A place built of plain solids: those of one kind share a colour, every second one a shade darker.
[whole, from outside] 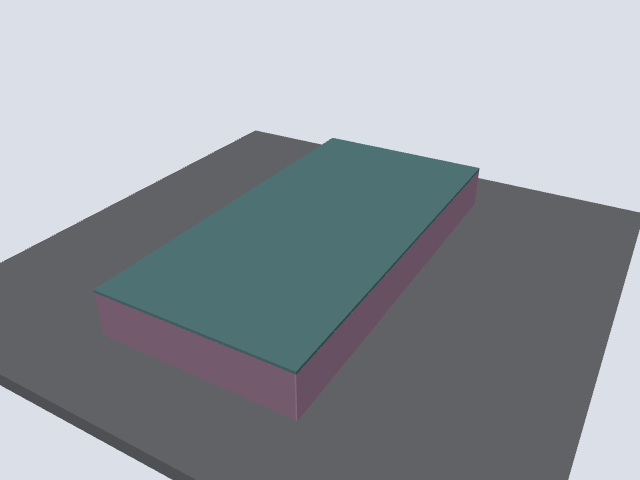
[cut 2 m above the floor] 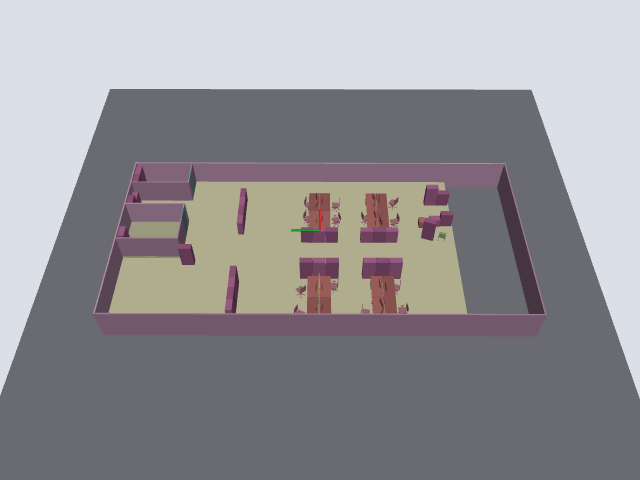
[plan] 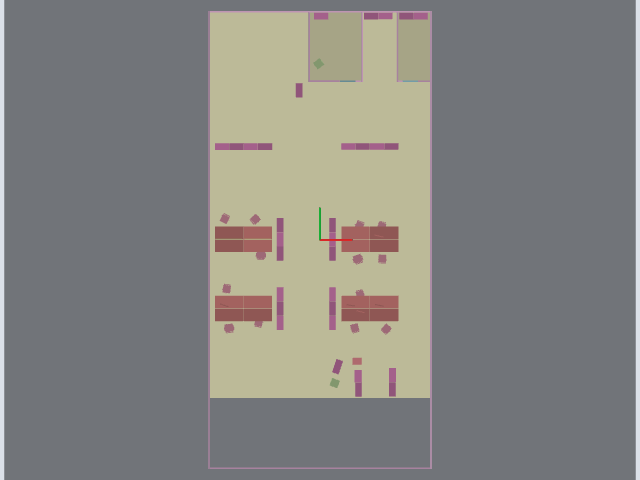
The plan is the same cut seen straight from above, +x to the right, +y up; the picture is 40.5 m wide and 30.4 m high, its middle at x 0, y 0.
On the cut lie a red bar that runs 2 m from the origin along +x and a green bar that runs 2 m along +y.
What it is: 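One storey of an office; an open floor with rows of desks, a band of small rooms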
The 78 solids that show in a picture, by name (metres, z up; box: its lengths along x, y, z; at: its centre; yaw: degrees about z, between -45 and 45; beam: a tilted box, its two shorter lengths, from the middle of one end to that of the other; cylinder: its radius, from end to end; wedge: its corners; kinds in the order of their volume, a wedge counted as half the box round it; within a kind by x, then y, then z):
{
 "floor_1": {"box": [6.24, 4.4, 0.46], "at": [-3.86, 12.21, 0.18]},
 "floor_2": {"box": [0.1, 4.4, 0.63], "at": [-0.69, 12.21, 0.27]},
 "floor_3": {"box": [13.95, 20.02, 0.63], "at": [0.0, 0.0, 0.27]},
 "floor_4": {"box": [3.26, 4.4, 0.63], "at": [0.99, 12.21, 0.27]},
 "floor_5": {"box": [2.13, 4.4, 0.63], "at": [3.79, 12.21, 0.27]},
 "floor_6": {"box": [2.02, 4.4, 0.63], "at": [5.96, 12.21, 0.27]},
 "roof_1": {"box": [14.15, 29.02, 0.2], "at": [0.0, 0.0, 3.28]},
 "wall_1": {"box": [0.1, 29.02, 3.23], "at": [-7.03, 0.0, 1.57]},
 "wall_2": {"box": [0.1, 4.4, 2.6], "at": [-0.69, 12.21, 1.88]},
 "wall_3": {"box": [13.95, 0.1, 3.23], "at": [0.0, -14.46, 1.57]},
 "wall_4": {"box": [13.95, 0.1, 3.23], "at": [0.0, 14.46, 1.57]},
 "wall_5": {"box": [1.89, 0.1, 2.6], "at": [0.31, 10.06, 1.88]},
 "wall_6": {"box": [0.1, 4.4, 2.6], "at": [2.67, 12.21, 1.88]},
 "wall_7": {"box": [0.1, 4.4, 2.6], "at": [4.9, 12.21, 1.88]},
 "wall_8": {"box": [0.77, 0.1, 2.6], "at": [6.59, 10.06, 1.88]},
 "wall_9": {"box": [0.1, 29.02, 3.23], "at": [7.03, 0.0, 1.57]},
 "cabinet_1": {"box": [0.9, 0.44, 1.86], "at": [-6.21, 5.91, 1.51]},
 "cabinet_2": {"box": [0.9, 0.44, 1.86], "at": [-5.3, 5.91, 1.51]},
 "cabinet_3": {"box": [0.9, 0.44, 1.86], "at": [-4.39, 5.91, 1.51]},
 "cabinet_4": {"box": [0.9, 0.44, 1.86], "at": [-3.48, 5.91, 1.51]},
 "cabinet_5": {"box": [0.44, 0.9, 1.86], "at": [-2.53, -5.25, 1.51]},
 "cabinet_6": {"box": [0.44, 0.9, 1.86], "at": [-2.53, -4.34, 1.51]},
 "cabinet_7": {"box": [0.44, 0.9, 1.86], "at": [-2.53, -3.44, 1.51]},
 "cabinet_8": {"box": [0.44, 0.9, 1.86], "at": [-2.53, -0.87, 1.51]},
 "cabinet_9": {"box": [0.44, 0.9, 1.86], "at": [-2.53, 0.04, 1.51]},
 "cabinet_10": {"box": [0.44, 0.9, 1.86], "at": [-2.53, 0.95, 1.51]},
 "cabinet_11": {"box": [0.44, 0.9, 1.86], "at": [-1.32, 9.48, 1.51]},
 "cabinet_12": {"box": [0.9, 0.44, 1.86], "at": [0.07, 14.18, 1.51]},
 "cabinet_13": {"box": [0.42, 0.9, 1.26], "at": [0.79, -5.25, 1.21]},
 "cabinet_14": {"box": [0.42, 0.9, 1.26], "at": [0.79, -4.34, 1.21]},
 "cabinet_15": {"box": [0.42, 0.9, 1.26], "at": [0.79, -3.44, 1.21]},
 "cabinet_16": {"box": [0.42, 0.9, 1.26], "at": [0.79, -0.87, 1.21]},
 "cabinet_17": {"box": [0.42, 0.9, 1.26], "at": [0.79, 0.04, 1.21]},
 "cabinet_18": {"box": [0.42, 0.9, 1.26], "at": [0.79, 0.95, 1.21]},
 "cabinet_19": {"box": [0.44, 0.9, 1.86], "at": [1.11, -8.02, 1.51], "yaw": -18.6},
 "cabinet_20": {"box": [0.9, 0.42, 1.26], "at": [1.8, 5.92, 1.21]},
 "cabinet_21": {"box": [0.46, 0.8, 0.73], "at": [2.41, -8.63, 0.95]},
 "cabinet_22": {"box": [0.42, 0.9, 1.26], "at": [2.43, -9.49, 1.21]},
 "cabinet_23": {"box": [0.9, 0.42, 1.26], "at": [2.71, 5.92, 1.21]},
 "cabinet_24": {"box": [0.9, 0.44, 1.86], "at": [3.23, 14.18, 1.51]},
 "cabinet_25": {"box": [0.9, 0.42, 1.26], "at": [3.62, 5.92, 1.21]},
 "cabinet_26": {"box": [0.9, 0.42, 1.26], "at": [4.14, 14.19, 1.21]},
 "cabinet_27": {"box": [0.9, 0.42, 1.26], "at": [4.53, 5.92, 1.21]},
 "cabinet_28": {"box": [0.42, 0.9, 1.26], "at": [4.58, -9.46, 1.21]},
 "cabinet_29": {"box": [0.44, 0.9, 1.86], "at": [4.59, -8.55, 1.51]},
 "cabinet_30": {"box": [0.9, 0.44, 1.86], "at": [5.46, 14.18, 1.51]},
 "cabinet_31": {"box": [0.9, 0.44, 1.86], "at": [6.37, 14.18, 1.51]},
 "desk_1": {"box": [1.8, 0.8, 0.032], "at": [-5.75, -4.75, 1.3]},
 "desk_2": {"box": [1.8, 0.8, 0.032], "at": [-5.75, -3.93, 1.3]},
 "desk_3": {"box": [1.8, 0.8, 0.032], "at": [-5.75, -0.36, 1.3]},
 "desk_4": {"box": [1.8, 0.8, 0.032], "at": [-5.75, 0.46, 1.3]},
 "desk_5": {"box": [1.8, 0.8, 0.032], "at": [-3.94, -4.75, 1.3]},
 "desk_6": {"box": [1.8, 0.8, 0.032], "at": [-3.94, -3.93, 1.3]},
 "desk_7": {"box": [1.8, 0.8, 0.032], "at": [-3.94, -0.36, 1.3]},
 "desk_8": {"box": [1.8, 0.8, 0.032], "at": [-3.94, 0.46, 1.3]},
 "desk_9": {"box": [1.8, 0.8, 0.032], "at": [2.26, -4.75, 1.3]},
 "desk_10": {"box": [1.8, 0.8, 0.032], "at": [2.26, -3.93, 1.3]},
 "desk_11": {"box": [1.8, 0.8, 0.032], "at": [2.26, -0.36, 1.3]},
 "desk_12": {"box": [1.8, 0.8, 0.032], "at": [2.26, 0.46, 1.3]},
 "desk_13": {"box": [1.8, 0.8, 0.032], "at": [4.07, -4.75, 1.3]},
 "desk_14": {"box": [1.8, 0.8, 0.032], "at": [4.07, -3.93, 1.3]},
 "desk_15": {"box": [1.8, 0.8, 0.032], "at": [4.07, -0.36, 1.3]},
 "desk_16": {"box": [1.8, 0.8, 0.032], "at": [4.07, 0.46, 1.3]},
 "door_1": {"box": [0.99, 0.1, 2.05], "at": [1.75, 10.06, 1.61]},
 "door_2": {"box": [0.96, 0.1, 2.05], "at": [5.72, 10.06, 1.61]},
 "officechair_1": {"box": [0.49, 0.49, 0.08], "at": [-6.03, 1.33, 1.1], "yaw": -26.8},
 "officechair_2": {"box": [0.49, 0.49, 0.08], "at": [-5.91, -3.11, 1.08], "yaw": -8.1},
 "officechair_3": {"box": [0.53, 0.5, 0.08], "at": [-5.76, -5.57, 1.06], "yaw": 7.4},
 "officechair_4": {"box": [0.49, 0.49, 0.08], "at": [-4.09, 1.32, 1.11], "yaw": 40.6},
 "officechair_5": {"box": [0.49, 0.49, 0.08], "at": [-3.88, -5.21, 1.12], "yaw": -11.1},
 "officechair_6": {"box": [0.53, 0.5, 0.08], "at": [-3.74, -0.94, 1.08], "yaw": -5.5},
 "officechair_7": {"box": [0.49, 0.49, 0.08], "at": [2.2, -5.56, 1.12], "yaw": 15.6},
 "officechair_8": {"box": [0.53, 0.5, 0.08], "at": [2.39, -1.19, 1.06], "yaw": 19.2},
 "officechair_9": {"box": [0.49, 0.49, 0.08], "at": [3.95, -1.17, 1.05], "yaw": -2.5},
 "officechair_10": {"box": [0.49, 0.49, 0.08], "at": [4.21, -5.62, 1.08], "yaw": -41.3},
 "pedestal_1": {"box": [0.59, 0.44, 0.58], "at": [2.35, -7.68, 0.87]},
 "visitorchair_1": {"box": [0.54, 0.51, 0.04], "at": [-0.08, 11.16, 1.05], "yaw": 37.1},
 "visitorchair_2": {"box": [0.54, 0.51, 0.04], "at": [0.93, -9.06, 1.05], "yaw": -20.3}
}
